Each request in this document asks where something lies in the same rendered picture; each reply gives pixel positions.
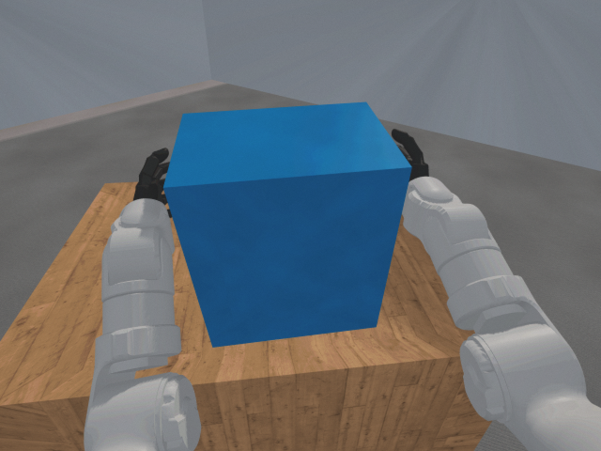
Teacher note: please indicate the robot right hand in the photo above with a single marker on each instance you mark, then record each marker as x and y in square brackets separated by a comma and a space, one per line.
[412, 153]

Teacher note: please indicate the right robot forearm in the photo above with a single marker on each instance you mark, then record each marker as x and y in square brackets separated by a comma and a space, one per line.
[483, 293]

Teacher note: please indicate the robot right upper arm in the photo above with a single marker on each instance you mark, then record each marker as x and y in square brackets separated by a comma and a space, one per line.
[526, 378]

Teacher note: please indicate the pedestal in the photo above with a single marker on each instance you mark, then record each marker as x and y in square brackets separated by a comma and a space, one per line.
[396, 387]

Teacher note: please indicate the robot left hand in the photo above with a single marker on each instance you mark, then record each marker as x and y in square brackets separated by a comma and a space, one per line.
[150, 185]

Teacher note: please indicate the left robot forearm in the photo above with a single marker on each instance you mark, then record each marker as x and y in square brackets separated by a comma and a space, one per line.
[137, 289]

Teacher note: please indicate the carton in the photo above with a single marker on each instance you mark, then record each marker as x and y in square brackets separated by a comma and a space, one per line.
[287, 218]

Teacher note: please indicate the robot left upper arm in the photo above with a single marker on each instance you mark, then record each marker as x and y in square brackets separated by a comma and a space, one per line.
[154, 413]

